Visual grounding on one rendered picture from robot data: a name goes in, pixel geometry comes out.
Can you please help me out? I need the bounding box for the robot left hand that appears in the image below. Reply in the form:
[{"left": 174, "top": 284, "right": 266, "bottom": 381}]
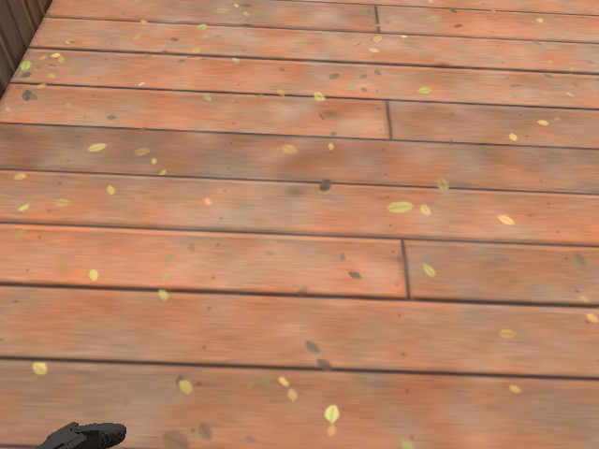
[{"left": 35, "top": 422, "right": 126, "bottom": 449}]

